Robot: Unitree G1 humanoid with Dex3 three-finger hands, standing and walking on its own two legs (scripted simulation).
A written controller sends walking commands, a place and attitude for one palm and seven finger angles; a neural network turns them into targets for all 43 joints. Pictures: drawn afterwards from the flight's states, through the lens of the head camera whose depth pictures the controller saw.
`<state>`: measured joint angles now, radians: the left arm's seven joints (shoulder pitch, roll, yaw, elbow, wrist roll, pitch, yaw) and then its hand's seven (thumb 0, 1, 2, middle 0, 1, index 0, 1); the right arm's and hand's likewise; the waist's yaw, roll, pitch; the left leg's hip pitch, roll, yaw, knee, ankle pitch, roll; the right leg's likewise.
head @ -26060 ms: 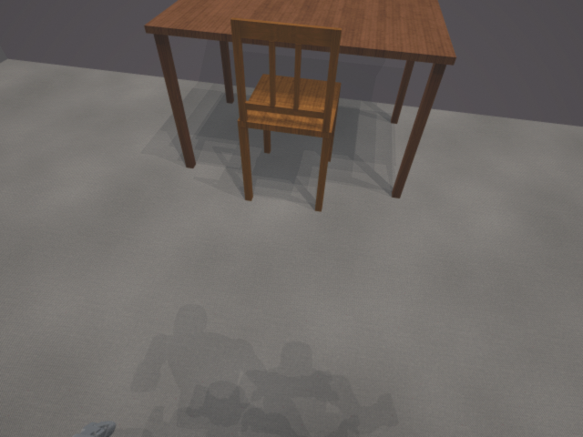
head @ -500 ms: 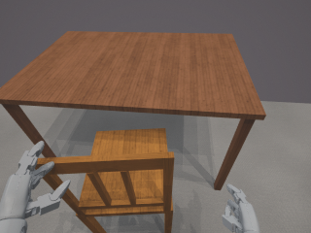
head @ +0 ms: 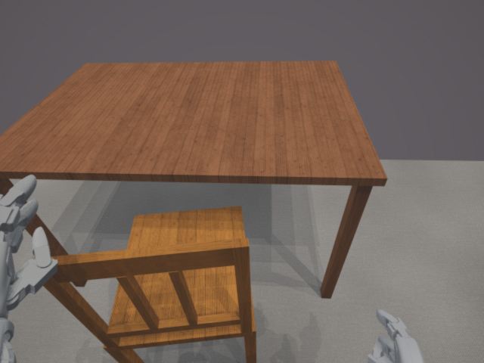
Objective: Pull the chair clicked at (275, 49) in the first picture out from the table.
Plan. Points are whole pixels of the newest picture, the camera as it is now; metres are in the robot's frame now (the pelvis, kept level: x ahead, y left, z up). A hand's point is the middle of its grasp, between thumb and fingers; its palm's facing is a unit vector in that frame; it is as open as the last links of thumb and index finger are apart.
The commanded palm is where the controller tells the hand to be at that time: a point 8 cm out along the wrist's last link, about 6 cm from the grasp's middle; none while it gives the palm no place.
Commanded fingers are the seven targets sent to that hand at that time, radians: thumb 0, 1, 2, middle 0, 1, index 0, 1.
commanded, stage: step back with the hand held close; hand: left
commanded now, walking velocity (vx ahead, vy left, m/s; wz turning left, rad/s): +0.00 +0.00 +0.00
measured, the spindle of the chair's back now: (140, 302) +0.26 +0.26 -0.11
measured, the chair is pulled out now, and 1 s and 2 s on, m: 0.17 0.17 0.17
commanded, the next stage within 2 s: stop stepping back and stand still in 1.44 s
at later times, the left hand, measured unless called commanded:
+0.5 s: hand (16, 283) +0.15 +0.29 +0.16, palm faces +0.41 -0.74 -0.53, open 7.4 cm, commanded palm +0.10 +0.33 +0.18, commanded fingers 0.00 0.90 0.90 -0.20 -0.30 -0.20 -0.30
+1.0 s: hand out of the picture +0.11 +0.31 +0.16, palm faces +0.45 -0.75 -0.49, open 7.4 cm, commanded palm +0.05 +0.34 +0.18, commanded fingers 0.00 0.90 0.90 -0.20 -0.30 -0.20 -0.30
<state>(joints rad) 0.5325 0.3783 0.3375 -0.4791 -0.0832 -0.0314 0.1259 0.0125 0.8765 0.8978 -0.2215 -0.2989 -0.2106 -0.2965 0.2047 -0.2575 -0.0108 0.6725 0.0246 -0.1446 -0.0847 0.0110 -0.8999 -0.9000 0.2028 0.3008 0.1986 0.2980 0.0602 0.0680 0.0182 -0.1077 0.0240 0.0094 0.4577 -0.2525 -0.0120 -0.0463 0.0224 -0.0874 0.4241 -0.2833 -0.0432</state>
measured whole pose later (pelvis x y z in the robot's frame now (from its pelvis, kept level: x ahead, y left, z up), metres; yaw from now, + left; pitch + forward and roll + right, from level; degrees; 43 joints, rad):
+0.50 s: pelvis -0.04 +0.02 +0.00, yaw +0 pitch +0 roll -1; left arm 0.57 0.42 0.41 -0.50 -0.08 -0.09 0.14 0.01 0.88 0.90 -0.22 -0.30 -0.21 -0.30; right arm 0.16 -0.22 0.00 0.61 0.02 -0.07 -0.10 0.01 -0.90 -0.90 0.20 0.30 0.20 0.30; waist 0.03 0.08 0.03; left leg -0.31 -0.01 0.02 0.52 -0.20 0.02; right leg -0.26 -0.01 -0.09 0.51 -0.24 -0.01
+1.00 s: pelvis -0.09 +0.04 -0.01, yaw +1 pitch +1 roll -3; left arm 0.55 0.43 0.45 -0.55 -0.06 -0.14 0.16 0.01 0.89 0.90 -0.21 -0.30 -0.21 -0.30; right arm 0.17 -0.21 0.02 0.60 0.01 -0.11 -0.08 0.01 -0.90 -0.90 0.20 0.30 0.20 0.30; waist 0.03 0.03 0.02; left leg -0.45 0.01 0.02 0.56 -0.14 0.05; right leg -0.27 0.02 -0.01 0.53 -0.28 0.01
